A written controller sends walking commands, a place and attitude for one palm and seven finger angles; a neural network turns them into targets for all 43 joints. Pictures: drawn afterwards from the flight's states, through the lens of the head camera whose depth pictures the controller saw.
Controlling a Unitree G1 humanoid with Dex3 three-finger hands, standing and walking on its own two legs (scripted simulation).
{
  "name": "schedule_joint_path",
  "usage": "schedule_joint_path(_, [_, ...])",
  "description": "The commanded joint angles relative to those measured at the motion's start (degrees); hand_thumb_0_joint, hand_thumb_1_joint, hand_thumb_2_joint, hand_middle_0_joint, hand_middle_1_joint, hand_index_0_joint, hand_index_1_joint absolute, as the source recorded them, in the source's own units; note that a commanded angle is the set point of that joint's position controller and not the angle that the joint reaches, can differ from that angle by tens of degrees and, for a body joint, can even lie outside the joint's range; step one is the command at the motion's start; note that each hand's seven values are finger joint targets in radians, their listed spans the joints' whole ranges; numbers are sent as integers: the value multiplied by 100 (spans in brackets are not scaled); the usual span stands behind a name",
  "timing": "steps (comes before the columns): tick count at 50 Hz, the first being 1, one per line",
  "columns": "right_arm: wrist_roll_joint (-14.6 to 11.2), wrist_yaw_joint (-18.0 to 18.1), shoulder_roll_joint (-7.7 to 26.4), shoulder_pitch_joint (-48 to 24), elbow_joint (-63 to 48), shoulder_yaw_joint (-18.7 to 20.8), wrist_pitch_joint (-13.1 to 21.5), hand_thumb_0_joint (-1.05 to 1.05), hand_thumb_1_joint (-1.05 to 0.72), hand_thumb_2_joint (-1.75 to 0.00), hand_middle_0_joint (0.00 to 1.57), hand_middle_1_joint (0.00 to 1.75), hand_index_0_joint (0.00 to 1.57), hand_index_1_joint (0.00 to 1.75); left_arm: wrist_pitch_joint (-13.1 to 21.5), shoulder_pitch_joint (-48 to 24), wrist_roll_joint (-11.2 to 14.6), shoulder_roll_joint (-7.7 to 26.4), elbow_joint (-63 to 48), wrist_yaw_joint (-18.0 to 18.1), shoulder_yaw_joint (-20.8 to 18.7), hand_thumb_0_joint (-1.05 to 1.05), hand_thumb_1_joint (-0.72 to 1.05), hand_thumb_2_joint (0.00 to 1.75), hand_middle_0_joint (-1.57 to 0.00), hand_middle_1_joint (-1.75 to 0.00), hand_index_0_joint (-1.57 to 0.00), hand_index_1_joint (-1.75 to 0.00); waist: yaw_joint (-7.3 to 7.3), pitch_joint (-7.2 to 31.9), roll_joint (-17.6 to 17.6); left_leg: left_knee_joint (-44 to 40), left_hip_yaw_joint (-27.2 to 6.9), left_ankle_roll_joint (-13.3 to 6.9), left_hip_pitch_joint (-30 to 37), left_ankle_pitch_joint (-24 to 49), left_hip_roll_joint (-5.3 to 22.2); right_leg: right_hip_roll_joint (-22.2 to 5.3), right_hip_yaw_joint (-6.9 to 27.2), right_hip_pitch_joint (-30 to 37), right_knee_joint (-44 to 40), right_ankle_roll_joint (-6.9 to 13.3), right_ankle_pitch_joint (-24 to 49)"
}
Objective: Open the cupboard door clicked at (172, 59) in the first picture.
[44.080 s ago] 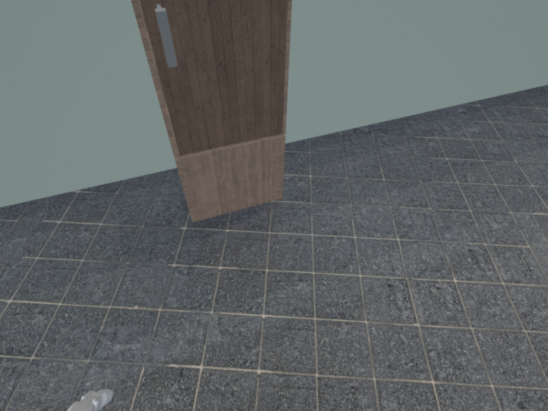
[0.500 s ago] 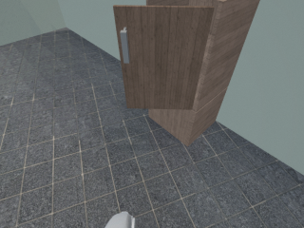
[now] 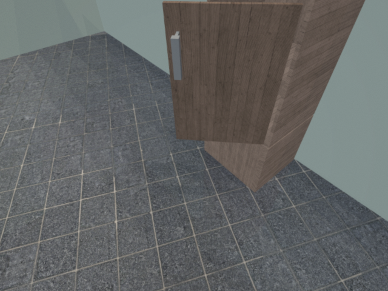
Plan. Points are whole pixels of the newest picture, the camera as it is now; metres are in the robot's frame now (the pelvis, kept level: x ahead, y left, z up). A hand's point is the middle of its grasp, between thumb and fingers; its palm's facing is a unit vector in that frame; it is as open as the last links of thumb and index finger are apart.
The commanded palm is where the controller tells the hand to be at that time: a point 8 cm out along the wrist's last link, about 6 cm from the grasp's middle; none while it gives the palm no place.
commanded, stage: come to a stop and stand still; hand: left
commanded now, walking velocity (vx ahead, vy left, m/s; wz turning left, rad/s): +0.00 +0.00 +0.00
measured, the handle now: (177, 55) +0.81 +0.14 +0.11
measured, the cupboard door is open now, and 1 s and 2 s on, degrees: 44 44 44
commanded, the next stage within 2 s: look again from close up in 0.36 s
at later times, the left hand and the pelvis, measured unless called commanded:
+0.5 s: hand out of the picture +0.00 +0.16 -0.16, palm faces +0.04 -0.99 -0.16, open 7.4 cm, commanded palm none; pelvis +0.02 +0.01 +0.02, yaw +0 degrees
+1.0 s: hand out of the picture -0.04 +0.16 -0.16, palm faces +0.07 -0.99 -0.14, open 7.4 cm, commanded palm none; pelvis +0.01 +0.02 +0.02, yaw +1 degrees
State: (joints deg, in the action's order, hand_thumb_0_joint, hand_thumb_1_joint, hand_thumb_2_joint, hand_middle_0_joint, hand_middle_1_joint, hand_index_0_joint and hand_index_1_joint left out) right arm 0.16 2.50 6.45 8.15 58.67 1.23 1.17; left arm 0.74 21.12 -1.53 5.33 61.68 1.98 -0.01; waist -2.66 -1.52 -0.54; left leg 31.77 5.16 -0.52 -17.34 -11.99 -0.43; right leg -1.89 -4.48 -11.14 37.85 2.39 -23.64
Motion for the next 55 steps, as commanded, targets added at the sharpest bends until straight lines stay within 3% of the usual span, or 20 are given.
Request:
schedule_joint_path(1, [75,-120,300,326,-113,40,-164,0,-90,-90,20,30,20,30,115,429,36,657,-104,11,-90,0,90,90,-20,-30,-20,-30,250,-813,-1427,-9,-282,25,-28,-262,268,-1184,1546,-1018,-2553,262,470])
schedule_joint_path(3, [85,-121,276,485,54,4,-106,0,-90,-90,20,30,20,30,155,334,37,612,-163,18,-68,0,90,90,-20,-30,-20,-30,290,-739,-588,-237,-318,14,220,226,323,-1032,1169,-795,-2153,247,1824])
schedule_joint_path(5, [76,-88,347,631,149,-17,-33,0,-90,-90,20,30,20,30,158,422,53,636,-177,20,-88,0,90,90,-20,-30,-20,-30,232,-308,-70,-539,-412,-37,432,928,464,-783,785,-234,-1734,72,2753])
schedule_joint_path(8, [60,-39,426,693,235,-29,1,0,-90,-90,20,30,20,30,120,434,67,730,-143,33,-130,0,90,90,-20,-30,-20,-30,167,46,150,-526,-420,-41,485,1317,562,-689,609,305,-1584,-66,3300])
schedule_joint_path(17, [44,8,515,917,438,-88,-6,0,-90,-90,20,30,20,30,53,347,92,690,-47,29,-97,0,90,90,-20,-30,-20,-30,174,-67,-17,-720,-503,-53,612,1356,637,-603,458,424,-1773,-37,2799])
schedule_joint_path(23, [46,6,485,1093,561,-102,-16,0,-90,-90,20,30,20,30,27,328,110,613,25,31,-71,0,90,90,-20,-30,-20,-30,187,-316,120,-943,-613,-74,580,1011,661,-528,473,210,-1920,29,1729])
schedule_joint_path(27, [40,0,446,1198,592,-98,-7,0,-90,-90,20,30,20,30,28,360,108,581,50,36,-64,0,90,90,-20,-30,-20,-30,202,-330,66,-1012,-668,-100,572,923,661,-494,472,171,-1950,31,1416])
schedule_joint_path(37, [44,-4,379,1300,626,-93,2,0,-90,-90,20,30,20,30,38,497,97,474,140,46,-60,0,90,90,-20,-30,-20,-30,216,-414,-10,-1113,-737,-135,576,740,635,-491,464,-10,-1961,24,1098])
schedule_joint_path(45, [49,-9,376,1320,607,-90,-5,0,-90,-90,20,30,20,30,33,608,92,450,191,37,-60,0,90,90,-20,-30,-20,-30,223,-492,168,-1230,-765,-134,547,383,606,-481,483,-174,-1968,18,846])
schedule_joint_path(53, [41,-14,381,1314,588,-84,3,0,-90,-90,20,30,20,30,55,661,86,437,217,42,-44,0,90,90,-20,-30,-20,-30,226,-473,51,-1205,-753,-131,582,428,608,-498,517,-217,-1998,16,883])
schedule_joint_path(55, [85,-27,401,1453,652,-57,-44,0,-90,-90,20,30,20,30,32,735,64,448,260,16,-82,0,90,90,-20,-30,-20,-30,264,-391,-79,-1093,-680,-127,528,-601,537,-441,512,-252,-1989,65,-140])
